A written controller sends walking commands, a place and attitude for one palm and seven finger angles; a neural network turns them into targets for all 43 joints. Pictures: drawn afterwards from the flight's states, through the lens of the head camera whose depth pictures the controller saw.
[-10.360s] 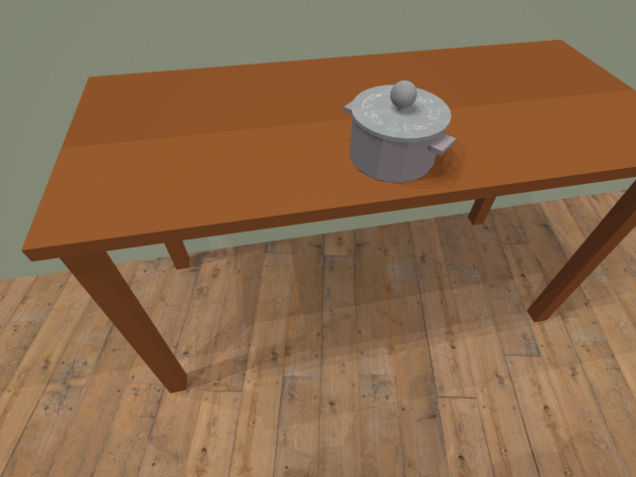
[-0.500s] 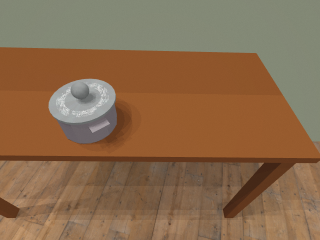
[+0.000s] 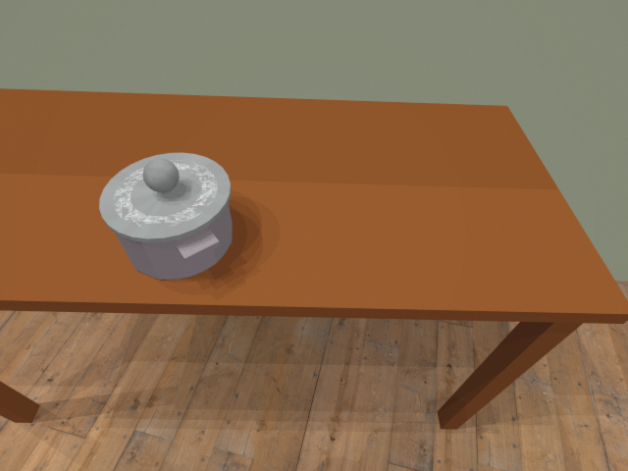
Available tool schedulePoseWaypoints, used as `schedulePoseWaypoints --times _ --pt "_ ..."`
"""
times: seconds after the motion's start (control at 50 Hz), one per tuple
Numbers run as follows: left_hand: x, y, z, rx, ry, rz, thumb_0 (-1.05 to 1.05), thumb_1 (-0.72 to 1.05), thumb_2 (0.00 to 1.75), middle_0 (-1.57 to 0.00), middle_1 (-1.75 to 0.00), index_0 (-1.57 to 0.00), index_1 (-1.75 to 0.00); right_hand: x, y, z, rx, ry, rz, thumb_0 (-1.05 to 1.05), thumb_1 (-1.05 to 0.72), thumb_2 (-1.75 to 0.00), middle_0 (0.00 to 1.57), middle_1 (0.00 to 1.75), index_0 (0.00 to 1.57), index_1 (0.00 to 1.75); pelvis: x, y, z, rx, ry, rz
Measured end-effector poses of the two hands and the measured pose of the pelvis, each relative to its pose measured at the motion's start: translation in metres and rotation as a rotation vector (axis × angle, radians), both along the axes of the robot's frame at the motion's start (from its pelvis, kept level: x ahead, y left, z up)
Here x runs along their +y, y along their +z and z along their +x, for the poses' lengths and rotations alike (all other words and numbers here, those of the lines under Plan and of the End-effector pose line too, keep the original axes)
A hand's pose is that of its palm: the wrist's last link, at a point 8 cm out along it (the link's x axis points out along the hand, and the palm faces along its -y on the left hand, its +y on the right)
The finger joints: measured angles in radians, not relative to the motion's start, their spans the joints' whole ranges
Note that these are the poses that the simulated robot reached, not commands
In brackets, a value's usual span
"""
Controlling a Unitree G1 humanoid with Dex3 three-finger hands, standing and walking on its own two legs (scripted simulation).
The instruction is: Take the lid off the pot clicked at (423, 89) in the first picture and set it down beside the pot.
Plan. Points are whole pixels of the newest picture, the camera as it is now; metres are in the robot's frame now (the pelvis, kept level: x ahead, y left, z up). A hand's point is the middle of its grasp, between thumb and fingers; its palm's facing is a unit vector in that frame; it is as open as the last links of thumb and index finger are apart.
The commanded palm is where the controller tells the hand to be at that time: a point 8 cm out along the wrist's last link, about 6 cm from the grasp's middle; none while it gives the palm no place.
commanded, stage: look again from close up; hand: left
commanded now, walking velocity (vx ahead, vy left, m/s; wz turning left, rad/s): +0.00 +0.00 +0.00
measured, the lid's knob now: (161, 175) +0.46 +0.25 +0.12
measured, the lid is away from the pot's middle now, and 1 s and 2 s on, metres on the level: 0.00 0.00 0.00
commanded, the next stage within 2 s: shuffle to correct the standing spot in 0.28 s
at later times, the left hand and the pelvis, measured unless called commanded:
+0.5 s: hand out of the picture -0.03 +0.16 -0.18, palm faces +0.06 -0.98 -0.17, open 7.4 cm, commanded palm none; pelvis -0.01 +0.00 +0.00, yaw +0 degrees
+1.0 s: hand out of the picture +0.01 +0.27 -0.17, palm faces +0.04 -0.96 -0.28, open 7.4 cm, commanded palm none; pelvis -0.02 +0.07 -0.01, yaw +0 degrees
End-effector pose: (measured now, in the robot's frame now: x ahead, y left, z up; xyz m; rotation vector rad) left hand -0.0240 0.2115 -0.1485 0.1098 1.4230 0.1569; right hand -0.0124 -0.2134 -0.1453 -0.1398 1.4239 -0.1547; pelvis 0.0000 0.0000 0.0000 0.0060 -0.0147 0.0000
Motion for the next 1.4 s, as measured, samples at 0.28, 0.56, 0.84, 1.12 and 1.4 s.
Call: schedulePoseWaypoints --times 0.28,0.56,0.84,1.12,1.4 --pt "0.000 0.000 -0.006 -0.001 0.004 -0.002 0.00 0.91 0.90 -0.19 -0.30 -0.20 -0.30 0.003 0.000 -0.006 0.003 0.000 0.004 0.01 -0.91 -0.90 0.20 0.30 0.20 0.30 0.000 0.000 -0.004 -0.004 0.002 -0.001" --pt "0.008 0.001 -0.014 -0.013 0.029 0.015 0.00 0.90 0.90 -0.20 -0.30 -0.20 -0.30 0.006 -0.003 -0.011 0.008 0.009 0.007 0.01 -0.91 -0.90 0.20 0.30 0.20 0.30 0.006 -0.002 -0.012 -0.004 0.006 -0.006" --pt "0.088 -0.007 -0.017 0.003 0.029 0.084 0.00 0.90 0.90 -0.20 -0.30 -0.20 -0.30 0.029 0.002 0.023 -0.115 0.051 -0.054 0.01 -0.91 -0.90 0.20 0.30 0.20 0.30 0.054 -0.012 -0.024 0.006 0.001 0.017" --pt "0.090 0.008 0.050 -0.157 -0.042 0.089 0.00 0.91 0.90 -0.19 -0.30 -0.20 -0.30 0.060 -0.011 0.013 -0.086 0.022 0.020 0.01 -0.92 -0.90 0.20 0.30 0.20 0.30 0.066 -0.009 -0.016 0.004 0.014 0.029" --pt "0.068 0.002 0.037 -0.064 -0.025 0.023 0.00 0.94 0.90 -0.20 -0.30 -0.20 -0.30 0.061 0.003 -0.011 0.034 -0.021 0.004 0.01 -0.91 -0.90 0.20 0.30 0.20 0.30 0.059 0.001 0.008 -0.003 0.008 -0.006"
